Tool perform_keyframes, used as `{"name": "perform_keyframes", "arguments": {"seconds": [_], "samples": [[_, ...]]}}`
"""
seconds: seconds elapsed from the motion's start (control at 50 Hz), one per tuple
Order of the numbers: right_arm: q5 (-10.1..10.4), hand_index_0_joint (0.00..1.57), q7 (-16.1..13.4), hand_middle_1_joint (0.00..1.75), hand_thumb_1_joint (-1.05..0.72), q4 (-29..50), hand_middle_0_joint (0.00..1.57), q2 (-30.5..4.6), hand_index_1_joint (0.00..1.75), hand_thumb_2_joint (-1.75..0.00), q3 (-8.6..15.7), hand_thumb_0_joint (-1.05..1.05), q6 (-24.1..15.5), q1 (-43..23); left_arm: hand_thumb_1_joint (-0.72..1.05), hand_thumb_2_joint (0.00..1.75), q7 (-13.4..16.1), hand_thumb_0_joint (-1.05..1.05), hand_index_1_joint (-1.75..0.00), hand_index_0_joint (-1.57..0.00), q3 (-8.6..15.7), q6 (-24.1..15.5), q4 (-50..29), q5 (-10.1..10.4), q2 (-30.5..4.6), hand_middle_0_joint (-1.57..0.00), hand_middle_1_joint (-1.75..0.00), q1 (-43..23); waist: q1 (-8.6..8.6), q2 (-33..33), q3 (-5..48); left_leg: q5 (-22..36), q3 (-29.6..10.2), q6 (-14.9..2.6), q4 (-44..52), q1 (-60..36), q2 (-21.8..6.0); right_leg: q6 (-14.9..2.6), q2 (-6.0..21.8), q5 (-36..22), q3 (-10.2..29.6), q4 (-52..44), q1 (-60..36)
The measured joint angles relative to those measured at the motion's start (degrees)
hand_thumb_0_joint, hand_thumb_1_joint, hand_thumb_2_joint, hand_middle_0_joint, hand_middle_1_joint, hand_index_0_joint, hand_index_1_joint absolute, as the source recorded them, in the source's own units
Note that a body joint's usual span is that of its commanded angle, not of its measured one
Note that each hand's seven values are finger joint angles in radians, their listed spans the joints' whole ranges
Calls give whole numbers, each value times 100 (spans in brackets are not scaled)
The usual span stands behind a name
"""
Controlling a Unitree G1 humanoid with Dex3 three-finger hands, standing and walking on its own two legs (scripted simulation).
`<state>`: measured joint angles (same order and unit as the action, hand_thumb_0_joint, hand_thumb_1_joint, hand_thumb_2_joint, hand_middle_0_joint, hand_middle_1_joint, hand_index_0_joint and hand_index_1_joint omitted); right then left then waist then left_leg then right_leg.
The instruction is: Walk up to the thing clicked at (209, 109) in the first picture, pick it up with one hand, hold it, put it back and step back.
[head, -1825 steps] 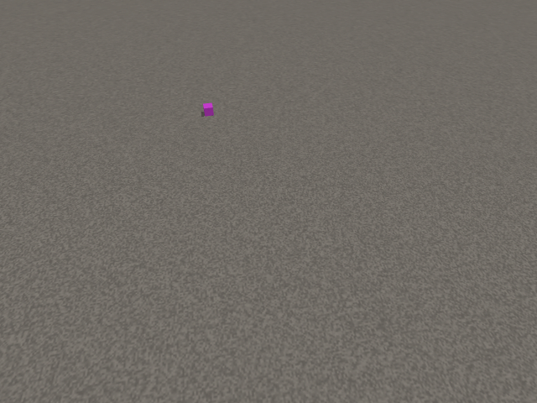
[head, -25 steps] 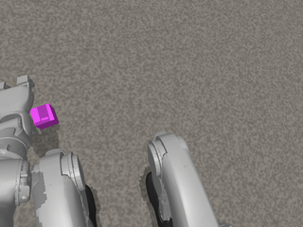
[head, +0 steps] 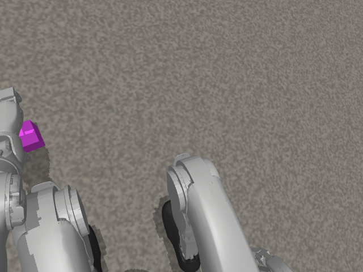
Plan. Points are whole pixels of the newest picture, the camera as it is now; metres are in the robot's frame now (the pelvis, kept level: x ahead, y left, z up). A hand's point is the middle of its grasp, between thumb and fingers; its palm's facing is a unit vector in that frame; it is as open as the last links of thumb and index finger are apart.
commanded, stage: rest palm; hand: left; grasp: from above
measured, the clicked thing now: (25, 137) +0.46 +0.27 -0.28
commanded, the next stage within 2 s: close in 1.36 s
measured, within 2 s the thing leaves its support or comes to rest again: neither
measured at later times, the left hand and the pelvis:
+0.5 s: hand (14, 135) +0.45 +0.27 -0.22, palm faces -0.40 -0.16 -0.90, open 13.8 cm; pelvis +0.00 +0.01 -0.01, yaw -3 degrees
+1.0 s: hand (14, 136) +0.45 +0.28 -0.23, palm faces -0.42 -0.15 -0.90, open 14.0 cm; pelvis +0.00 +0.01 +0.00, yaw -4 degrees
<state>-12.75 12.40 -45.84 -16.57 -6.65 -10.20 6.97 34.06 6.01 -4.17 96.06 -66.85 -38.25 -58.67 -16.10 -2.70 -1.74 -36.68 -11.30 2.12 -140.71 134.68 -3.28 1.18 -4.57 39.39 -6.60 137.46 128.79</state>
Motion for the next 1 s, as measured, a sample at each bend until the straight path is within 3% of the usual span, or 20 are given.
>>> {"name": "perform_keyframes", "arguments": {"seconds": [0.16, 0.34, 0.56, 1.0], "samples": [[-96, 20, 190, 29, -91, -83, 20, 59, 30, -90, -224, 1, -189, 167, -55, 105, 12, 0, -91, -11, -118, -148, 232, 186, -290, -17, -86, -47, -81, 13, -195, -104, -109, -7, -208, 41, -4, 41, -43, 63, -74, 120, 1], [-163, 20, 394, 29, -91, -26, 20, 65, 30, -90, -468, 1, -464, 165, -52, 106, 226, 0, -93, -12, -93, -333, 412, 102, -452, -17, -88, -22, -153, -60, -259, -199, -255, 16, -297, -8, -3, 49, -77, 105, -188, 109, -88], [-231, 20, 575, 29, -91, 17, 20, -77, 30, -90, -509, 0, -694, 6, -51, 109, 526, 0, -96, -13, -51, -232, 645, 48, -621, -18, -91, -85, -227, -189, -324, -183, -364, 2, -346, -25, 1, 88, -112, 49, -271, 60, -157], [-219, 19, 720, 29, -91, 100, 20, -145, 30, -90, -726, 1, -940, -34, -56, 112, 532, 0, -102, -8, -343, -227, 771, 257, -878, -14, -97, -168, -319, -318, -516, -219, -475, -4, -345, -104, -9, 120, -155, 29, -357, -42, -274]]}}
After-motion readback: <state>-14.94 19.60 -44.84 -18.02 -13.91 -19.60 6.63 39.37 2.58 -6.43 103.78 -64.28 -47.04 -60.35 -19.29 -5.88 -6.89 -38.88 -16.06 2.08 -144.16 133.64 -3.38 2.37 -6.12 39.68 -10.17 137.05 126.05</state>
